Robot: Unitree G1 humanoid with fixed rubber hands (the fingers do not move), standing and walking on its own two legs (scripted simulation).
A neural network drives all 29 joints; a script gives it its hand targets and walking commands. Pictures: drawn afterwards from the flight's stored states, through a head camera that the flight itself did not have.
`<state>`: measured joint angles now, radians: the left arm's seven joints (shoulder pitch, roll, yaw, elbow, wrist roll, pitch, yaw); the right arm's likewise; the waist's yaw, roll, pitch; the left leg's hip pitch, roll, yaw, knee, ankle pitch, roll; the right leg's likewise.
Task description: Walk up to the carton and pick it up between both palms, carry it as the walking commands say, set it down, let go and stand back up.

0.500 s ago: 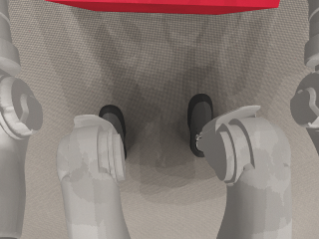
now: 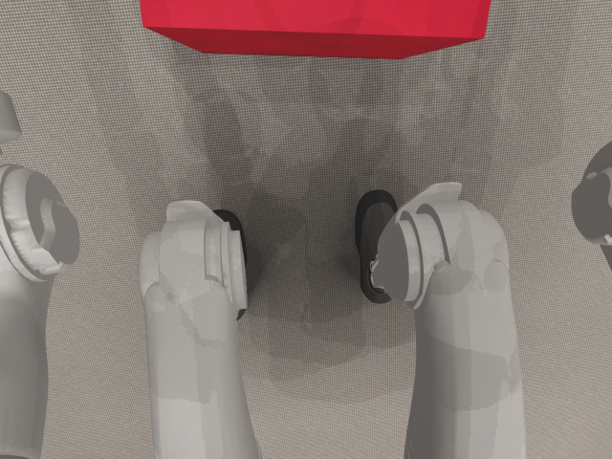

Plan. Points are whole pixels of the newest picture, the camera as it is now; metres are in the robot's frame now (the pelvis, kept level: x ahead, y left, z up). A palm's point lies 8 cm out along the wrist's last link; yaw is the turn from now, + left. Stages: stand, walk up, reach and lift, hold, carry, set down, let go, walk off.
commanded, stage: set down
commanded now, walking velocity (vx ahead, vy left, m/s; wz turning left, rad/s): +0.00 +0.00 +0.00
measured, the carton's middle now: out of the picture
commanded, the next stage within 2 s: let go in 0.84 s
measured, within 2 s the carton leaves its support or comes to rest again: neither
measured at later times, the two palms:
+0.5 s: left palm out of the picture +0.59 +0.24 +0.04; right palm out of the picture +0.59 -0.24 +0.04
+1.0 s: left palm out of the picture +0.53 +0.24 +0.08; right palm out of the picture +0.53 -0.24 +0.10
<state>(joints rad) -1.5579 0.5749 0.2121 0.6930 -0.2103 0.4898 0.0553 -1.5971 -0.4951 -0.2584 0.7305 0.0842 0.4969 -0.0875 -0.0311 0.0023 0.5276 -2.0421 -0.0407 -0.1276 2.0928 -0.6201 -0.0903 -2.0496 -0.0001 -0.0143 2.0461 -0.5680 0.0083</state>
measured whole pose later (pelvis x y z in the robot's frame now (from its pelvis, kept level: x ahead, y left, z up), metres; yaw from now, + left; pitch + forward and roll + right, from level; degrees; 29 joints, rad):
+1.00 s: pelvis +0.01 +0.00 +0.21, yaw +1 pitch +28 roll -2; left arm -1.18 0.50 0.21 0.45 -0.16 0.53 0.03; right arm -1.21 -0.49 -0.26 0.50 0.13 0.52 0.01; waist -0.03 0.00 0.53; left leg -1.39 0.00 -0.10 1.29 -0.39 -0.05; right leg -1.38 0.00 -0.01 1.24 -0.35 0.01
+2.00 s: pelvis +0.01 +0.03 +0.33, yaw +2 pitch -11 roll -3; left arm 0.21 0.18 0.17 0.33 0.02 0.25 -0.07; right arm 0.18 -0.13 -0.14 0.34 0.06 0.23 0.13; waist -0.03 -0.01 0.19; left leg -0.28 0.01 -0.08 0.77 -0.30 -0.01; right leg -0.26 -0.01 -0.01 0.68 -0.30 0.01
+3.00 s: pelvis +0.09 -0.02 +0.33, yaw +3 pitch +0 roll -1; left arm 0.24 0.25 0.15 0.67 0.03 0.01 -0.02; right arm 0.34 -0.27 -0.14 0.61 0.05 0.03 0.01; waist -0.03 0.02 -0.07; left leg -0.25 -0.02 0.01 0.72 -0.48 0.03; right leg -0.39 0.03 -0.03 0.71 -0.33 -0.02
